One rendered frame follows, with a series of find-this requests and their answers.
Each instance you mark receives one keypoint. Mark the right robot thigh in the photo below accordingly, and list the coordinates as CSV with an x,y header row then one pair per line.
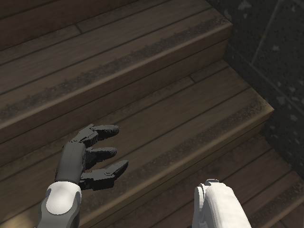
x,y
217,204

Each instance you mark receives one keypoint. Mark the left robot forearm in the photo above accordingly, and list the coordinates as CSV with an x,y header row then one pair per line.
x,y
61,206

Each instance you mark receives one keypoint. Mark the left robot hand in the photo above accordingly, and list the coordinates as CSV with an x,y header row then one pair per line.
x,y
78,156

